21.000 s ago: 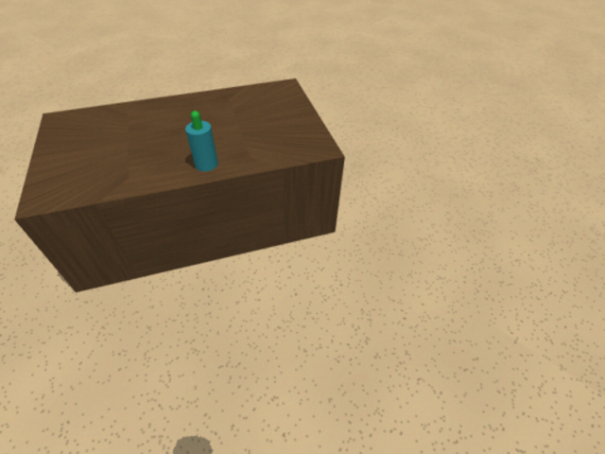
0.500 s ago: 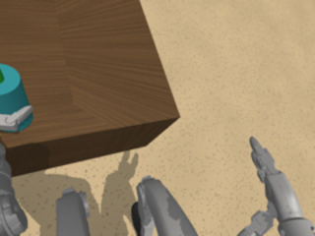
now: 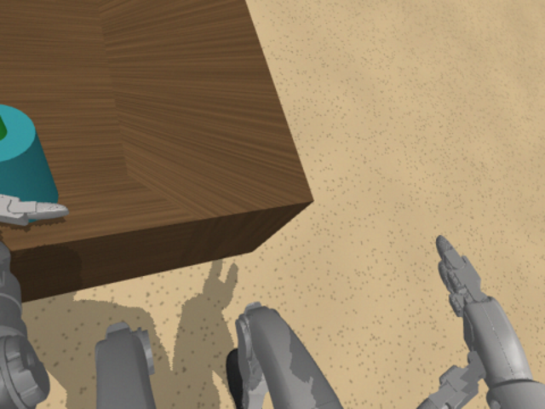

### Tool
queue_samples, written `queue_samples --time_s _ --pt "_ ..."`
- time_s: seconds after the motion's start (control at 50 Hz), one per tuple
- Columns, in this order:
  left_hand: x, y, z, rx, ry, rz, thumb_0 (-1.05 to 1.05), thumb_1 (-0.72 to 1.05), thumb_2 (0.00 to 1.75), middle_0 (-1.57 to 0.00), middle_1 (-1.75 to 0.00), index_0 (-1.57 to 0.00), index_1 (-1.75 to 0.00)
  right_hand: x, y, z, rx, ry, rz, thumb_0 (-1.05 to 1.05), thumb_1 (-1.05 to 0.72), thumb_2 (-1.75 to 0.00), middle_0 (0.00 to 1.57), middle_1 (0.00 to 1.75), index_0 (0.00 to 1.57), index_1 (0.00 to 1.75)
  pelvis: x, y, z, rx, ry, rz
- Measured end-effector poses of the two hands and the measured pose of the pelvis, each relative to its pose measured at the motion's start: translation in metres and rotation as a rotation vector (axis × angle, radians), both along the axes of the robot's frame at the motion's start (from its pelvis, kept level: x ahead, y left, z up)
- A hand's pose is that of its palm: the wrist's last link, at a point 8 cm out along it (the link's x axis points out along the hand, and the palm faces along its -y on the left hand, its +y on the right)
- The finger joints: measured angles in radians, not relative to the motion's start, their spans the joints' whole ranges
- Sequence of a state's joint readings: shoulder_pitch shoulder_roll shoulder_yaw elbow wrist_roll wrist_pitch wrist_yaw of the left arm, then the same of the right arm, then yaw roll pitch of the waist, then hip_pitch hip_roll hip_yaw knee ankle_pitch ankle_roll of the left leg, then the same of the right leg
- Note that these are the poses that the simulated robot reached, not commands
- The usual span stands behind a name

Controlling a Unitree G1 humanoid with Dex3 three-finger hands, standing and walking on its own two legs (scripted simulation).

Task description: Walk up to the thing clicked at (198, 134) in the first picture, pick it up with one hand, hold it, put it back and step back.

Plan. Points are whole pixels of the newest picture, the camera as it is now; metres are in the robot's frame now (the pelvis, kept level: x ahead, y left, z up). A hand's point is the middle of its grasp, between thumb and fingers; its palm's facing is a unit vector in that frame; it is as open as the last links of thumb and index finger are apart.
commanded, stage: withdraw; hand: left
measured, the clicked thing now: (3, 156) +0.49 +0.24 -0.04
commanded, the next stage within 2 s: rise in 0.42 s
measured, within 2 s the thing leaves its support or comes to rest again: rests again in 0.38 s
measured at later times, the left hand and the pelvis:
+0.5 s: hand out of the picture +0.50 +0.32 +0.05, palm faces +0.36 -0.93 -0.01, open 17.6 cm; pelvis +0.01 +0.00 +0.04, yaw +1 degrees
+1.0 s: hand out of the picture +0.42 +0.37 +0.14, palm faces +0.42 -0.82 -0.38, open 17.2 cm; pelvis +0.04 +0.01 +0.14, yaw +2 degrees
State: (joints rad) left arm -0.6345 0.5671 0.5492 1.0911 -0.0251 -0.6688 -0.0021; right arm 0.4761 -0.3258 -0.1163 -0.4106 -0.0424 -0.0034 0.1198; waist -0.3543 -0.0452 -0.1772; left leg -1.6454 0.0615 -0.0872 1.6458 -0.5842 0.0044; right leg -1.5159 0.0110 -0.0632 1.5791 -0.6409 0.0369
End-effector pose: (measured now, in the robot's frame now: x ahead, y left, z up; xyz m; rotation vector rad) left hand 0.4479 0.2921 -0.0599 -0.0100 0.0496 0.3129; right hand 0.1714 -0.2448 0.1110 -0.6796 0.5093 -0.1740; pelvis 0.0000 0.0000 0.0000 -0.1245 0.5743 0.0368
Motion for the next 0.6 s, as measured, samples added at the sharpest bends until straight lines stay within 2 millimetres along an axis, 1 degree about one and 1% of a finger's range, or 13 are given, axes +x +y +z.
queue_samples --time_s 0.12,0.2,0.26,0.32,0.4,0.44,0.52,0.56,0.6 --pt "-0.001 0.000 -0.001 0.001 0.008 0.001 -0.02 -0.61 0.11 -0.34 -0.26 -0.36 -0.25 0.000 0.002 0.001 0.004 -0.004 0.000 -0.01 0.51 -0.05 0.07 0.05 0.06 0.05 -0.001 0.001 0.001 0.001 -0.001 -0.001" --pt "0.000 0.003 0.001 0.002 0.006 0.015 -0.02 -0.61 0.06 -0.23 -0.17 -0.25 -0.16 0.001 0.002 0.008 -0.006 -0.018 0.005 -0.01 0.51 -0.05 0.07 0.05 0.06 0.05 -0.001 0.000 0.001 0.003 -0.007 -0.004" --pt "0.002 0.012 0.010 0.004 -0.016 0.035 -0.02 -0.61 0.04 -0.17 -0.13 -0.19 -0.12 0.000 0.002 0.015 -0.017 -0.027 0.003 -0.01 0.51 -0.05 0.07 0.05 0.06 0.05 0.000 -0.001 0.004 0.006 -0.014 -0.005" --pt "0.006 0.025 0.028 0.010 -0.044 0.053 -0.02 -0.61 0.03 -0.13 -0.11 -0.15 -0.09 -0.002 -0.001 0.021 -0.018 -0.025 -0.016 -0.01 0.51 -0.05 0.07 0.05 0.06 0.05 0.002 -0.002 0.010 0.008 -0.023 -0.005" --pt "0.009 0.047 0.066 0.023 -0.075 0.070 -0.02 -0.61 0.02 -0.10 -0.08 -0.11 -0.07 -0.005 -0.004 0.024 0.004 -0.015 -0.047 -0.01 0.51 -0.05 0.07 0.05 0.06 0.05 0.006 -0.002 0.022 0.008 -0.045 -0.001" --pt "0.010 0.056 0.085 0.026 -0.070 0.064 -0.02 -0.61 0.02 -0.09 -0.07 -0.11 -0.06 -0.007 -0.006 0.022 0.033 -0.001 -0.065 -0.01 0.51 -0.05 0.07 0.05 0.06 0.05 0.008 -0.001 0.030 0.007 -0.056 0.003" --pt "0.008 0.072 0.116 0.026 -0.035 0.064 -0.02 -0.61 0.01 -0.07 -0.06 -0.09 -0.04 -0.007 -0.003 0.013 0.104 0.034 -0.080 -0.01 0.51 -0.05 0.06 0.05 0.06 0.05 0.010 0.001 0.045 0.009 -0.075 0.005" --pt "0.006 0.076 0.130 0.021 -0.027 0.067 -0.02 -0.61 0.01 -0.06 -0.05 -0.09 -0.03 -0.006 0.001 0.009 0.142 0.044 -0.077 -0.01 0.52 -0.05 0.06 0.05 0.06 0.05 0.011 0.003 0.052 0.012 -0.085 0.006" --pt "0.003 0.081 0.138 0.071 0.052 0.064 -0.02 -0.60 0.01 -0.06 -0.04 -0.08 -0.03 -0.004 0.005 0.008 0.181 0.055 -0.077 -0.01 0.53 -0.05 0.06 0.05 0.06 0.05 0.012 0.004 0.059 0.018 -0.100 0.006"
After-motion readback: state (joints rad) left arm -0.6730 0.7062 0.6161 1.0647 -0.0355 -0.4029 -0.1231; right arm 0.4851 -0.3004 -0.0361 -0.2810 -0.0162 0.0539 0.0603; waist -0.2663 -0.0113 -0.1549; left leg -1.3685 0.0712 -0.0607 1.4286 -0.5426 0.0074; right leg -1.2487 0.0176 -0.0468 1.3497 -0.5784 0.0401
